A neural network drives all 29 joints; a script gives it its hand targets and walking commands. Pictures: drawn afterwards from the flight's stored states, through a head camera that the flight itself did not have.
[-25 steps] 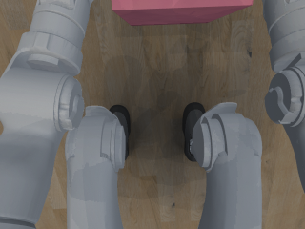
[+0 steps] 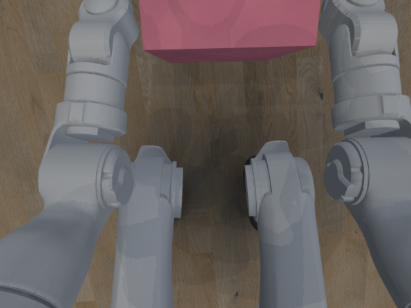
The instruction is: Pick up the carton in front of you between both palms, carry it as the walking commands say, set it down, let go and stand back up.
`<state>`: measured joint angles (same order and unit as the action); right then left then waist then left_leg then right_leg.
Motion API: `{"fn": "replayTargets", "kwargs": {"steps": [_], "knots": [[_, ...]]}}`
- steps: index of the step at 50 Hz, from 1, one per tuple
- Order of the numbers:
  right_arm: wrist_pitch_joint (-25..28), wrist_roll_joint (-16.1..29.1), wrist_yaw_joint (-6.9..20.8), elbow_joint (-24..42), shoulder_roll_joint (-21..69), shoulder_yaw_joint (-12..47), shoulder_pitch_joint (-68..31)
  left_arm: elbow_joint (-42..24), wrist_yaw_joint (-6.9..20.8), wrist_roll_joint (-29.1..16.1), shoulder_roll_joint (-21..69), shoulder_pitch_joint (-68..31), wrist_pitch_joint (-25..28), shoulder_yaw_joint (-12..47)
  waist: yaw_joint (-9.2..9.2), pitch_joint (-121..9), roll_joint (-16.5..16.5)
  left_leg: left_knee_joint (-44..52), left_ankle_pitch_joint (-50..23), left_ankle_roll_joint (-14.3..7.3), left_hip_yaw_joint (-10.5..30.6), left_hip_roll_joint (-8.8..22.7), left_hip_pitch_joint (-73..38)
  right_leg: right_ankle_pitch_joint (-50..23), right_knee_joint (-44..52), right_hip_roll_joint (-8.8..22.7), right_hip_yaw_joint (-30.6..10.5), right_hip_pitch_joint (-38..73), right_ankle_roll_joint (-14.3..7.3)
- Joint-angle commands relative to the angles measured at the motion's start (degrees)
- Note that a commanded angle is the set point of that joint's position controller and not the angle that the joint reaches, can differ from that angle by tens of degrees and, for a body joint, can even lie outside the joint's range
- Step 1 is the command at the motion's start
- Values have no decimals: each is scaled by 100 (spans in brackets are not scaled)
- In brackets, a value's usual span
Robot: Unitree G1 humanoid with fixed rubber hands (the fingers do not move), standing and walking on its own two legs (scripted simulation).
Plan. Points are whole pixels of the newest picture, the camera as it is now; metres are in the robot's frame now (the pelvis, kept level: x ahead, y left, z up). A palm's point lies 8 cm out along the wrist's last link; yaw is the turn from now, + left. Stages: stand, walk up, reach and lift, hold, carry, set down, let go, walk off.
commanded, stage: reach and lift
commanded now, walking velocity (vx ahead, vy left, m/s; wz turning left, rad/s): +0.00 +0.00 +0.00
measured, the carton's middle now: out of the picture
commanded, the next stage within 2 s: none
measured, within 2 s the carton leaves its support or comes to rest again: neither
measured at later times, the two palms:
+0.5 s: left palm out of the picture +0.50 +0.12 +0.06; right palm out of the picture +0.49 -0.18 +0.05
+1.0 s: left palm out of the picture +0.45 +0.13 +0.22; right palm out of the picture +0.44 -0.17 +0.21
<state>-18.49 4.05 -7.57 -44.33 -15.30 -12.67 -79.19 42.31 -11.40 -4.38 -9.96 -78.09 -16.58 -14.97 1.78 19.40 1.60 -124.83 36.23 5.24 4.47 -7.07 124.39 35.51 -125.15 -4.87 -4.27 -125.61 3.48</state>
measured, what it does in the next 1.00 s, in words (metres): rises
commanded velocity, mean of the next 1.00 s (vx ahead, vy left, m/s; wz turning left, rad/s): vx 0.00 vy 0.00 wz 0.00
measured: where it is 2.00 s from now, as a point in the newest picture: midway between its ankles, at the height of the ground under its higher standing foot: (210, 207)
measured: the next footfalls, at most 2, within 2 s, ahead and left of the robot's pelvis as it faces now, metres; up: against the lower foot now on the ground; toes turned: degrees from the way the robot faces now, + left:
none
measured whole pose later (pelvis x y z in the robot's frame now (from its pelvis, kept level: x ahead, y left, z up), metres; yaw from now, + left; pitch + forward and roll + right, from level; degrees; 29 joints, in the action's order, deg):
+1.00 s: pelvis +0.04 +0.00 +0.25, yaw -2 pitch +33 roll +0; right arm -21.6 -13.5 -1.5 -36.7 3.5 -23.6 -41.1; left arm 36.4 -3.5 12.1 5.9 -40.9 -19.7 -24.9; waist 0.4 -13.6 1.2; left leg -74.1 26.9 3.1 7.4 -5.9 80.0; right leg 25.7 -73.8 -4.9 -6.8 -80.9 2.7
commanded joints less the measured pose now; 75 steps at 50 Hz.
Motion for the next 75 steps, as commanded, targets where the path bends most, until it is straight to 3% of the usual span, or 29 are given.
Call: {"fn": "replayTargets", "kwargs": {"steps": [1, 3, 7, 11, 15, 24, 28, 42, 58, 67, 75], "knots": [[19, 610, 1761, 1570, 6345, 2614, -3740, -1332, 1702, -548, 6321, -3955, -88, 2887, 122, -11219, -303, 1177, -3430, -350, -1138, -358, -4069, -4208, 1291, -342, 971, 5414, -114], [-81, 308, 1827, 952, 6510, 2370, -3209, -709, 1803, -284, 6452, -3481, -196, 2550, 133, -9925, -268, 1505, -2822, -294, -1160, -370, -3522, -3526, 1652, -366, 1025, 4785, -76], [-173, -520, 1993, -158, 6636, 1330, -2813, 440, 1981, 619, 6508, -2928, -300, 1312, 13, -7610, -238, 2199, -1427, -311, -1128, -360, -2693, -1668, 2336, -355, 1080, 3278, -119], [-180, -961, 2068, -441, 6569, 719, -2845, 772, 2037, 1070, 6372, -2936, -318, 640, -29, -7304, -252, 2703, -1039, -369, -1064, -368, -2734, -1180, 2810, -382, 1049, 3167, -196], [-220, -1135, 2100, -472, 6608, 495, -2902, 759, 2093, 1202, 6404, -3025, -357, 500, -15, -7637, -219, 3078, -867, -367, -1044, -356, -2997, -1019, 3165, -398, 1031, 3500, -227], [-455, -831, 2171, 239, 7289, 1205, -2730, 9, 2265, 795, 7090, -2884, -604, 1393, 63, -9362, -143, 3653, -1471, -279, -1079, -370, -4220, -1704, 3723, -430, 1053, 4994, -149], [-550, -639, 2180, 528, 7577, 1612, -2301, -246, 2315, 619, 7323, -2422, -690, 1796, 35, -9537, -188, 3903, -1803, -246, -1062, -376, -4631, -2096, 3967, -446, 1021, 5508, -106], [-281, -708, 2041, 557, 7976, 1966, -409, -123, 2288, 713, 7654, -422, -432, 2102, -71, -7972, -229, 5287, -2105, -294, -687, -356, -5771, -2395, 5303, -449, 679, 6661, -120], [-58, -852, 1990, 864, 8111, 2349, 1420, -427, 2246, 878, 7808, 1475, -235, 2536, -105, -6700, -163, 7206, -2581, -374, -249, -162, -7980, -2781, 7188, -327, 265, 8673, -246], [-181, -852, 2006, 1203, 8087, 2654, 2503, -756, 2303, 908, 7776, 2589, -380, 2831, -126, -5760, -156, 8384, -3263, -403, -57, -23, -9477, -3368, 8334, -227, 98, 9981, -270], [-621, -694, 2018, 1734, 8040, 3032, 3332, -1295, 2373, 785, 7660, 3430, -836, 3183, -179, -4878, -156, 9419, -3823, -403, -5, 86, -10758, -3875, 9363, -150, 34, 11178, -227]]}}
